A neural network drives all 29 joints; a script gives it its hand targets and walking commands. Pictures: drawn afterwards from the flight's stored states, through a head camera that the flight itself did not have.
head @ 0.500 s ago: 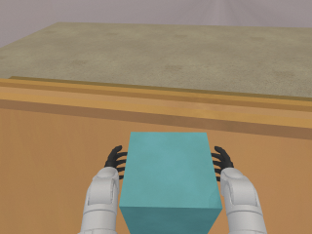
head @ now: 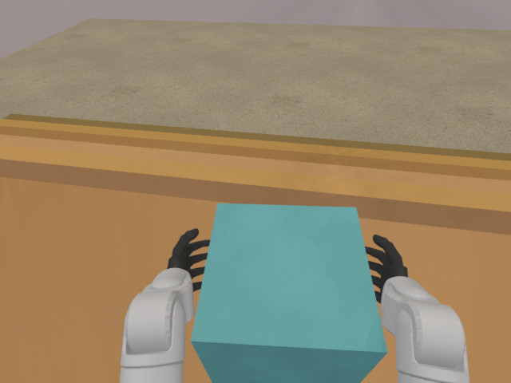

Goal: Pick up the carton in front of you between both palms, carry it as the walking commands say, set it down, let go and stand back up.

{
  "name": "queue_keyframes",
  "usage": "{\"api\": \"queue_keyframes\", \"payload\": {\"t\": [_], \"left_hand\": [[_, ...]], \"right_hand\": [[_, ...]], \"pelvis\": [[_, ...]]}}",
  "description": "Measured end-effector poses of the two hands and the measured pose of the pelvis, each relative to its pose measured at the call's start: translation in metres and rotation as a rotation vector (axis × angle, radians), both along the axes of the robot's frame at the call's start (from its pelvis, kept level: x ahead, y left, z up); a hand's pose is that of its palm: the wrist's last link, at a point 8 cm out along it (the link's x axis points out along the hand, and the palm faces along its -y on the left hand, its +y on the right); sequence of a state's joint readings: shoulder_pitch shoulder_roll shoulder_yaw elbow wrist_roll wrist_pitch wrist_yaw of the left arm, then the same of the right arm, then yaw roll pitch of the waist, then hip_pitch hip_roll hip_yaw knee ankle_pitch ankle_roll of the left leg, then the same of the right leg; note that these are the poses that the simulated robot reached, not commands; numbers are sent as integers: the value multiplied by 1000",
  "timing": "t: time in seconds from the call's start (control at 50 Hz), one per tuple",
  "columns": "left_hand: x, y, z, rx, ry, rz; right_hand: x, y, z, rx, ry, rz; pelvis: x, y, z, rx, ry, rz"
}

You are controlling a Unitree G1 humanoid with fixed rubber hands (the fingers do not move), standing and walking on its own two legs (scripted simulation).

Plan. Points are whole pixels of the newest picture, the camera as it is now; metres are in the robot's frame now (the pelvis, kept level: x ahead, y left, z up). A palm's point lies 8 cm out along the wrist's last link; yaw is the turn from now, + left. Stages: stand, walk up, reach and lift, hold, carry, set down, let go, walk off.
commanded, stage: carry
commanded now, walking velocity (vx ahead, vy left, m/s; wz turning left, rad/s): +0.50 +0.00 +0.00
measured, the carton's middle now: (282, 304) +0.27 -0.01 +0.01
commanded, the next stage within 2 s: none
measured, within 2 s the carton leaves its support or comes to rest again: neither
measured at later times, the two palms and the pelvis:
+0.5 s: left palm (198, 152) +0.57 +0.15 +0.09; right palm (341, 156) +0.55 -0.14 +0.10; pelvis +0.29 +0.03 +0.01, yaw -3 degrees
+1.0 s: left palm (218, 86) +0.89 +0.14 +0.10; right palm (322, 87) +0.89 -0.16 +0.09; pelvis +0.63 +0.00 +0.01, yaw +0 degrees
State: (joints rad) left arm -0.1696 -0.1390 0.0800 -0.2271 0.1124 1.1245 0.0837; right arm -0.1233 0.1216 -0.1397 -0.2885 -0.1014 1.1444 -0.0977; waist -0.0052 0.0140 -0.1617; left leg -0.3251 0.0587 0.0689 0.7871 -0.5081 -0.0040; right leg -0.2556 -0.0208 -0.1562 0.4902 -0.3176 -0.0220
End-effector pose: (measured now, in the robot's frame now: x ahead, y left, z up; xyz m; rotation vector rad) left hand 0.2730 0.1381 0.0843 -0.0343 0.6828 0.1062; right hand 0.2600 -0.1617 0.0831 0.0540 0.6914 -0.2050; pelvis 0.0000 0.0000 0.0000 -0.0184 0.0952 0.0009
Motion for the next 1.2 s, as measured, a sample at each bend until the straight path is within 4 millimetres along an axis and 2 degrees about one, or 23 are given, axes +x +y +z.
{"api": "queue_keyframes", "payload": {"t": [0.1,0.22,0.38,0.5,0.56,0.64,0.68,0.74,0.86,0.94,1.02,1.12,1.2], "left_hand": [[37,17,3,-7,34,45],[115,41,4,-27,-22,58],[221,28,12,-23,58,-32],[300,17,9,-17,26,-43],[341,11,-1,-7,23,-26],[398,3,-20,17,31,15],[418,3,-27,21,74,40],[444,4,-28,19,127,73],[511,4,-7,27,100,91],[570,3,8,26,40,66],[638,7,18,11,-29,40],[736,22,13,-21,-102,15],[810,25,7,2,-31,-48]], "right_hand": [[52,17,7,5,33,37],[130,41,8,-4,-24,42],[206,29,14,9,55,-56],[287,18,15,-2,25,-57],[335,11,4,-1,23,-33],[404,3,-22,18,31,12],[432,3,-30,22,74,36],[467,4,-30,14,126,75],[539,4,-13,15,98,99],[590,3,1,15,39,73],[649,7,13,12,-30,37],[740,22,18,-9,-103,7],[801,26,14,-47,-27,-13]], "pelvis": [[49,6,7,33,11,-2],[120,28,-9,42,-20,-47],[209,40,13,-5,-3,-62],[290,28,10,-16,-6,-50],[337,17,-1,-12,-18,-40],[402,-1,-20,-17,-45,-7],[425,-8,-16,-10,-41,6],[458,-15,-2,11,-34,21],[531,-18,16,46,-21,13],[587,-12,16,48,-22,3],[646,-2,7,35,-31,-7],[725,18,-21,21,-57,-39],[767,31,-18,21,-49,-43]]}}
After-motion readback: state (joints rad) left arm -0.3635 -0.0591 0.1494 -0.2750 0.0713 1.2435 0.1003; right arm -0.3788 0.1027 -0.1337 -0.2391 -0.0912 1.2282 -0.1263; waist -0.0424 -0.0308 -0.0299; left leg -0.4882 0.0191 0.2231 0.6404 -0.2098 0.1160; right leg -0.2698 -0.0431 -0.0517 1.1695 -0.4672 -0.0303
